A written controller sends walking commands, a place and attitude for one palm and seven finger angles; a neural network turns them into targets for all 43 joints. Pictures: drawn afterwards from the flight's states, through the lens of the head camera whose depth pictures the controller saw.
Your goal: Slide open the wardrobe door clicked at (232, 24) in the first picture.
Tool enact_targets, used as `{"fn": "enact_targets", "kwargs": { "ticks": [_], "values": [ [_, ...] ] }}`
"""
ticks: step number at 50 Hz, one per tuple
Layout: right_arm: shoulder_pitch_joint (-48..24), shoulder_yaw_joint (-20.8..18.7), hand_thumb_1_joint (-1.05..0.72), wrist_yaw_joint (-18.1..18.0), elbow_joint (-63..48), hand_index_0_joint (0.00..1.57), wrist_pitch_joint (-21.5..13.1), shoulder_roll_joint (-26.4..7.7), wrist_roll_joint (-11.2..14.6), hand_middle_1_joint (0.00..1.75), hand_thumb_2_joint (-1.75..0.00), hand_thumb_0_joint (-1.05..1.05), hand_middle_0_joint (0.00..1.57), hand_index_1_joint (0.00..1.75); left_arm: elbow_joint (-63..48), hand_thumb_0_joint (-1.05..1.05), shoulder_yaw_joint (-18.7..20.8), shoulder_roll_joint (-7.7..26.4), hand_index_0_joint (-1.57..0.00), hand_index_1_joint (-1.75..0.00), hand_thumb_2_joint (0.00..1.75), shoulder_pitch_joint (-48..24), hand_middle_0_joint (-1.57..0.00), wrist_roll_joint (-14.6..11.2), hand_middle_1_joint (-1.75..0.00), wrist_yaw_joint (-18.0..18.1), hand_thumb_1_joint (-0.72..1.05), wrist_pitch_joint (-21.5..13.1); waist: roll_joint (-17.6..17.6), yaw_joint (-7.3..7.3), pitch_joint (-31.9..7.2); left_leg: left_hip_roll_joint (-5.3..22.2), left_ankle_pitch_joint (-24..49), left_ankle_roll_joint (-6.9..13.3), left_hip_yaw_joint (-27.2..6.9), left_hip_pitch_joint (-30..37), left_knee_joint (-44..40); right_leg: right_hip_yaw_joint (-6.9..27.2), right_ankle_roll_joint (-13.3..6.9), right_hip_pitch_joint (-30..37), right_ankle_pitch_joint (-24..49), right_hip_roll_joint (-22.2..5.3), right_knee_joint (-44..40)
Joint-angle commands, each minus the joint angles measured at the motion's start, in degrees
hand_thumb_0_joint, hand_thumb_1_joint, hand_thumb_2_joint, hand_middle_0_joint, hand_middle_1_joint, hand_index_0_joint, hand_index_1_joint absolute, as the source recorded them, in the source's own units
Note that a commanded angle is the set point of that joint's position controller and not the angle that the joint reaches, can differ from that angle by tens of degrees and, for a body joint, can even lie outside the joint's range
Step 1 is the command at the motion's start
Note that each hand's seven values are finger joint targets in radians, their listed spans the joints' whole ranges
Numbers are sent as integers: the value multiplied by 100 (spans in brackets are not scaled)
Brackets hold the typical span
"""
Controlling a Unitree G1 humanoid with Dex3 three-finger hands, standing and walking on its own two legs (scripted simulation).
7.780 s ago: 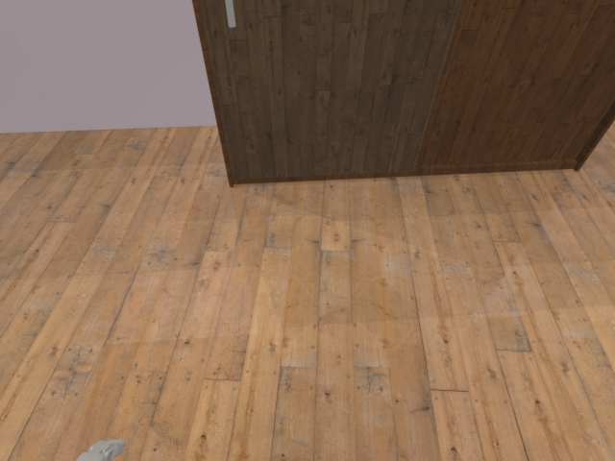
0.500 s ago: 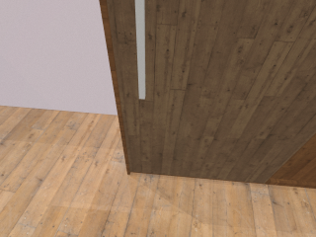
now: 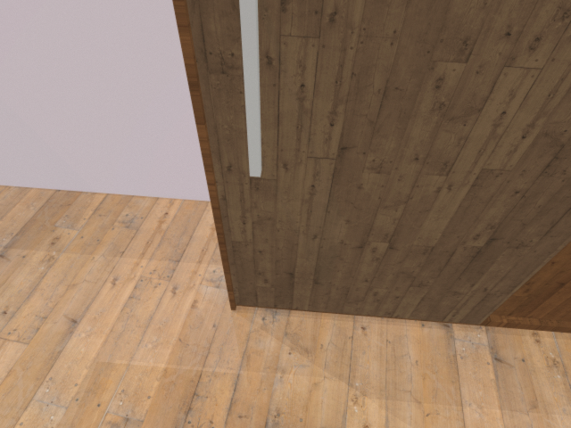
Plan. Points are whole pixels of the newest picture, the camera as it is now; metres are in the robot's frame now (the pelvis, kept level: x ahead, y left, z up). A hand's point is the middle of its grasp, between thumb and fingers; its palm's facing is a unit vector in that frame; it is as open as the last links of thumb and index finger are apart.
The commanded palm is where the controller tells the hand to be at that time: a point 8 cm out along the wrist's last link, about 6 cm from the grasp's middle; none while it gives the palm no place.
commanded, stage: look again from close up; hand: left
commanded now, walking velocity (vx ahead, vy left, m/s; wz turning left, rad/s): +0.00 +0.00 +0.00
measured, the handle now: (254, 92) +0.61 +0.10 +0.16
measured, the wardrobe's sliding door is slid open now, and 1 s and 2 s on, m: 0.00 0.00 0.00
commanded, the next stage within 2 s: shuffle to correct the standing spot in 0.72 s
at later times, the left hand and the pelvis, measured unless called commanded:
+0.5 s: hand out of the picture +0.01 +0.16 -0.17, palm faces +0.03 -0.99 -0.16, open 7.4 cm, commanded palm none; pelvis +0.02 +0.00 +0.00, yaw +0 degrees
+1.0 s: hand out of the picture +0.01 +0.15 -0.18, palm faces +0.03 -0.99 -0.15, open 7.4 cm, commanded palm none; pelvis +0.04 -0.01 +0.00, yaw -1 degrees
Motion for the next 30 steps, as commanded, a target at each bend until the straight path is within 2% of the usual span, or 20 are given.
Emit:
{"fn": "enact_targets", "kwargs": {
  "ticks": [1, 4, 6, 20, 23, 26, 30],
  "values": [
    [291, -117, -90, -31, -180, 20, -87, -592, 15, 30, -90, 0, 20, 30, -131, 0, 105, 495, -20, -30, 90, 476, -20, 14, -30, 28, 90, -100, 72, 5, 254, 447, -786, 8, -577, -73, -803, 395, -309, -164, -371, -246, -630],
    [257, -109, -90, -35, -153, 20, -105, -582, 11, 30, -90, 0, 20, 30, -114, 0, 111, 475, -20, -30, 90, 465, -20, 8, -30, 32, 90, -106, 147, 20, 198, 457, -683, 11, -585, -26, -824, 376, -307, -69, -187, -243, -580],
    [263, -108, -90, -36, -150, 20, -103, -587, 21, 30, -90, 0, 20, 30, -112, 0, 99, 496, -20, -30, 90, 452, -20, 12, -30, 35, 90, -114, 12, 19, 210, 456, -541, 13, -546, 3, -793, 385, -310, -22, -102, -254, -614],
    [192, -73, -90, -41, -74, 20, -102, -587, 19, 30, -90, 0, 20, 30, -64, 0, 86, 541, -20, -30, 90, 338, -20, -4, -30, 30, 90, -113, 27, 14, 294, 428, -326, -18, -454, 153, -784, 382, -291, -21, -78, -275, -691],
    [190, -71, -90, -46, -72, 20, -112, -590, 16, 30, -90, 0, 20, 30, -61, 0, 85, 540, -20, -30, 90, 356, -20, -8, -30, 34, 90, -128, -31, 12, 134, 436, 10, -16, -411, 311, -685, 383, -296, 57, 132, -289, -674],
    [188, -70, -90, -54, -55, 20, -117, -597, 22, 30, -90, 0, 20, 30, -44, 0, 84, 537, -20, -30, 90, 330, -20, -4, -30, 36, 90, -124, 78, 11, 158, 463, 74, -11, -423, 345, -705, 375, -294, 81, 194, -276, -680],
    [179, -63, -90, -57, -25, 20, -105, -589, 20, 30, -90, 0, 20, 30, -9, 0, 77, 531, -20, -30, 90, 321, -20, -9, -30, 33, 90, -116, 27, 5, 281, 456, -132, -24, -413, 305, -782, 389, -285, 25, 41, -268, -728]
  ]
}}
